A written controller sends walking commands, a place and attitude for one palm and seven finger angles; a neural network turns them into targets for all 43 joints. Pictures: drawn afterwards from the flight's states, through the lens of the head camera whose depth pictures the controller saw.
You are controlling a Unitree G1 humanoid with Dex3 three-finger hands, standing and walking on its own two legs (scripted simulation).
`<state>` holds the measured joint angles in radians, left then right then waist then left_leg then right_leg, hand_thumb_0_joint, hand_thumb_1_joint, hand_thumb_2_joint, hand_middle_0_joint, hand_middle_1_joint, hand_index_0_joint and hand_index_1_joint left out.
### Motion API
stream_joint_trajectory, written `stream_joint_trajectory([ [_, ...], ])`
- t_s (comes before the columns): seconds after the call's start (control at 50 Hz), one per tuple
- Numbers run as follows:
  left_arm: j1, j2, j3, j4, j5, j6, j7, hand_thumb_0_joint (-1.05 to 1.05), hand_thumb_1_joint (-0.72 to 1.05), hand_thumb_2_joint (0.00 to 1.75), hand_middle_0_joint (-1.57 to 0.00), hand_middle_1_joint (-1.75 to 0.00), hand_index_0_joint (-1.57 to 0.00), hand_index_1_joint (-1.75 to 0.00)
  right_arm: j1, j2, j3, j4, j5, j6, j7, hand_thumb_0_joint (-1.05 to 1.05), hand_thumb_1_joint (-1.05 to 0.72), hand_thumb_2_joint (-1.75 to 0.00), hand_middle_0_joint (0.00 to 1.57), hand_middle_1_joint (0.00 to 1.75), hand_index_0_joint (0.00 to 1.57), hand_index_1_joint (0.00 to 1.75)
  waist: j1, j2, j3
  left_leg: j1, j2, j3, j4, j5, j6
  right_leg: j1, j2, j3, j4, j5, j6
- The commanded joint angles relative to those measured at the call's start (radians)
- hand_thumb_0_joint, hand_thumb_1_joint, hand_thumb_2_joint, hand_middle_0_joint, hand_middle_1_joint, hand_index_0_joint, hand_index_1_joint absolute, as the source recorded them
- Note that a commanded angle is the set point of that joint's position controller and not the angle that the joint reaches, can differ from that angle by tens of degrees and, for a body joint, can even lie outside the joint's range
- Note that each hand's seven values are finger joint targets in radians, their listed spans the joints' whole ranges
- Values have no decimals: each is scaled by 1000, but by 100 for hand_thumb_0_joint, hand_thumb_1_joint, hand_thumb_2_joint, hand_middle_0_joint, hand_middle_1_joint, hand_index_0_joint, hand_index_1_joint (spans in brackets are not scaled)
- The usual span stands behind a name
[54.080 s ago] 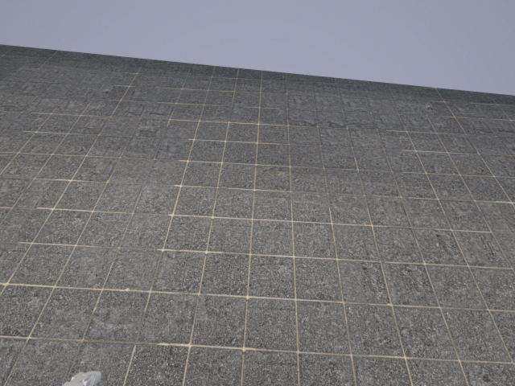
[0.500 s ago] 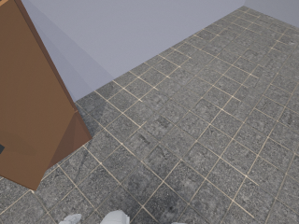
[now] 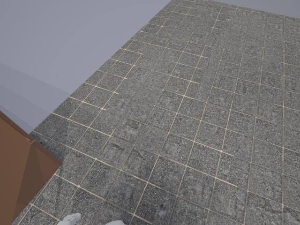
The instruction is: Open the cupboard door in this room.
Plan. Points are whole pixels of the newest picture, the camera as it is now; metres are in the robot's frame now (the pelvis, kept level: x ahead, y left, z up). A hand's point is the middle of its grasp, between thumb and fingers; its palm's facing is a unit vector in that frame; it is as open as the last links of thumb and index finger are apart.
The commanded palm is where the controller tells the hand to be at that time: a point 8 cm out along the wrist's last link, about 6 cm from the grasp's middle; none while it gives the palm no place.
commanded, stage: walk to a spot facing it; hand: left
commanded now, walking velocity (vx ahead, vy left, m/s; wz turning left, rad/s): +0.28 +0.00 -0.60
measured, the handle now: out of the picture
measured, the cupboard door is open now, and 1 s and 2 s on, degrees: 39 39 39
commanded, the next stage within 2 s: turn to face it in 1.30 s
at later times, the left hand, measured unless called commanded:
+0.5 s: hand (98, 188) +0.24 +0.19 -0.16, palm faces -0.27 -0.95 -0.16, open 7.4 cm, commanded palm none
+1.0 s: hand (161, 126) +0.47 -0.02 -0.14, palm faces -0.49 -0.84 -0.23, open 7.1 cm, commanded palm none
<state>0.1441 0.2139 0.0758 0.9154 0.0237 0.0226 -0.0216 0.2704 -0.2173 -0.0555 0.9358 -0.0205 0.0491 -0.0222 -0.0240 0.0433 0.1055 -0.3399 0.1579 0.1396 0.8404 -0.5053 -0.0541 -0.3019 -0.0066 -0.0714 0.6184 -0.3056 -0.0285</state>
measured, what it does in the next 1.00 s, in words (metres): walks ahead, turning right: left foot, then right foot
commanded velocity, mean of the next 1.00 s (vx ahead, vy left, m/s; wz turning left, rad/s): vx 0.33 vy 0.00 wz -0.45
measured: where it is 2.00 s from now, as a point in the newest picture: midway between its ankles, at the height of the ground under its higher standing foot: (204, 155)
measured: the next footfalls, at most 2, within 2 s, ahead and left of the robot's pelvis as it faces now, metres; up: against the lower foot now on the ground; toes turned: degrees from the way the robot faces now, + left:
left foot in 0.32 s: +0.17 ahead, +0.12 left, +0.00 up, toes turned -8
right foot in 0.76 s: +0.29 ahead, -0.20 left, +0.00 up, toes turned -35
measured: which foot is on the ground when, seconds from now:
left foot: up 0.00-0.30, down 0.32-0.74, up 0.76-1.00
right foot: down 0.00-0.32, up 0.34-0.74, down 0.76-1.00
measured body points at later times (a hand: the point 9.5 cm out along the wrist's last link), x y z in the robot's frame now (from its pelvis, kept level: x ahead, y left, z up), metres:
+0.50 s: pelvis +0.13 +0.01 +0.02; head +0.17 +0.02 +0.46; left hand +0.25 +0.24 -0.14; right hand +0.09 -0.23 -0.11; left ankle +0.13 +0.13 -0.72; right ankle +0.07 -0.11 -0.63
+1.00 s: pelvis +0.29 -0.14 +0.02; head +0.33 -0.17 +0.47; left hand +0.49 +0.02 -0.12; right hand +0.20 -0.36 -0.13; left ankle +0.42 -0.01 -0.65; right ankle +0.25 -0.18 -0.72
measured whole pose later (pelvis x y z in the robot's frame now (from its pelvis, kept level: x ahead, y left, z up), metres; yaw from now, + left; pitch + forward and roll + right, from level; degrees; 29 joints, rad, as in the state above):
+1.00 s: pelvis +0.29 -0.14 +0.02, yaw -32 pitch +1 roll +1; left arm 0.18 0.19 0.08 0.99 0.01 -0.06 0.00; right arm 0.23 -0.17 -0.05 0.98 -0.03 -0.01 0.00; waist -0.04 0.00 0.07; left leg -0.58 0.15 0.04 1.02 -0.25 -0.06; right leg -0.19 0.06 -0.08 0.39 -0.23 -0.10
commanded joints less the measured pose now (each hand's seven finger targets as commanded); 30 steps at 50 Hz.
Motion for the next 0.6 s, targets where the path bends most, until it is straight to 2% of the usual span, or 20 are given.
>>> stream_joint_trajectory([
  [0.0,104,189,48,-29,-3,-11,41,0,90,90,-20,-30,-20,-30,-120,-106,-30,-120,1,-26,7,0,-90,-90,20,30,20,30,81,-240,-86,-332,-36,-138,304,17,-7,236,-281,439,-342,0,-189],
  [0.02,79,178,44,-41,0,-17,38,0,90,90,-20,-30,-20,-30,-115,-94,-28,-112,-3,-28,14,0,-90,-90,20,30,20,30,62,-200,-75,-291,-44,-118,268,63,-14,188,-246,390,-348,1,-170],
  [0.06,78,176,42,-41,3,-31,30,0,90,90,-20,-30,-20,-30,-97,-85,-28,-101,-5,-31,22,0,-90,-90,20,30,20,30,47,-196,-65,-241,-61,-98,194,108,-19,148,-215,362,-364,-27,-164],
  [0.14,123,193,48,-20,4,-45,17,0,90,90,-20,-30,-20,-30,-132,-78,-31,-117,-2,-52,30,0,-90,-90,20,30,20,30,64,-184,-56,-207,-99,-86,38,126,-15,150,-201,404,-383,-113,-180],
  [0.2,110,196,53,-21,7,-47,12,0,90,90,-20,-30,-20,-30,-123,-76,-30,-132,4,-73,28,0,-90,-90,20,30,20,30,48,-198,-44,-115,-120,-90,-92,111,-3,103,-201,433,-360,-120,-181],
  [0.24,65,184,54,-31,0,-46,7,0,90,90,-20,-30,-20,-30,-36,-81,-25,-109,4,-89,19,0,-90,-90,20,30,20,30,-4,-180,-54,83,-148,-70,-264,203,0,-3,-148,399,-293,-112,-146],
  [0.26,39,155,49,-41,-1,-45,6,0,90,90,-20,-30,-20,-30,63,-108,-29,-75,5,-100,8,0,-90,-90,20,30,20,30,-52,-113,-83,273,-135,-78,-372,222,4,-115,-100,356,-206,-114,-111],
  [0.28,53,82,33,-54,-8,-44,-1,0,90,90,-20,-30,-20,-30,182,-200,-47,-40,-10,-110,-6,0,-90,-90,20,30,20,30,-100,144,-144,459,52,-314,-496,2,53,-276,18,258,56,-161,-61],
  [0.3,55,43,18,-84,-11,-48,-10,0,90,90,-20,-30,-20,-30,289,-282,-61,-38,-22,-109,-12,0,-90,-90,20,30,20,30,-120,343,-183,519,330,-664,-623,-116,157,-437,94,84,394,-320,-1],
  [0.32,-9,74,27,-107,-1,-58,-20,0,90,90,-20,-30,-20,-30,262,-282,-51,-50,-24,-104,-17,0,-90,-90,20,30,20,30,-116,162,-117,397,380,-712,-683,-164,223,-473,4,140,524,-258,-8],
  [0.34,-27,75,33,-85,12,-61,-23,0,90,90,-20,-30,-20,-30,207,-224,-37,-60,-27,-107,-10,0,-90,-90,20,30,20,30,-75,102,-52,301,313,-623,-671,-87,192,-472,-22,135,619,-156,-2],
  [0.36,-7,71,36,-64,14,-57,-31,0,90,90,-20,-30,-20,-30,140,-169,-19,-75,-21,-111,-9,0,-90,-90,20,30,20,30,-32,123,-11,231,261,-485,-665,28,156,-456,-61,129,651,-63,6],
  [0.38,14,62,34,-51,14,-49,-39,0,90,90,-20,-30,-20,-30,106,-131,-7,-80,-16,-118,-11,0,-90,-90,20,30,20,30,-7,122,-11,225,215,-360,-650,165,131,-439,-77,111,649,2,18],
  [0.4,38,45,27,-40,14,-41,-45,0,90,90,-20,-30,-20,-30,95,-112,0,-75,-10,-124,-13,0,-90,-90,20,30,20,30,11,144,-35,249,181,-243,-620,314,114,-423,-86,91,626,34,26],
  [0.42,25,35,21,-41,13,-36,-47,0,90,90,-20,-30,-20,-30,131,-102,2,-57,-9,-131,-15,0,-90,-90,20,30,20,30,1,132,-62,292,161,-182,-600,471,113,-425,-80,74,597,46,34],
  [0.44,6,21,14,-48,10,-35,-47,0,90,90,-20,-30,-20,-30,163,-104,2,-40,-9,-134,-16,0,-90,-90,20,30,20,30,-4,102,-82,340,162,-136,-577,587,123,-437,-80,60,557,41,35],
  [0.46,-12,14,8,-52,9,-33,-47,0,90,90,-20,-30,-20,-30,187,-109,0,-24,-8,-135,-15,0,-90,-90,20,30,20,30,-9,90,-94,362,166,-101,-570,633,130,-437,-83,48,514,49,36],
  [0.54,-121,-8,-4,-83,9,-29,-49,0,90,90,-20,-30,-20,-30,230,-100,-1,10,-14,-126,-8,0,-90,-90,20,30,20,30,-27,94,-38,335,168,3,-595,588,138,-394,-84,-3,282,100,27],
  [0.56,-154,-5,-5,-91,9,-27,-49,0,90,90,-20,-30,-20,-30,239,-99,0,16,-15,-124,-7,0,-90,-90,20,30,20,30,-38,95,-14,305,173,13,-602,573,140,-360,-81,-18,223,101,21],
  [0.58,-168,-4,-4,-94,7,-27,-49,0,90,90,-20,-30,-20,-30,238,-103,1,20,-19,-121,-6,0,-90,-90,20,30,20,30,-36,95,-1,298,179,27,-604,561,142,-334,-73,-32,172,97,14],
])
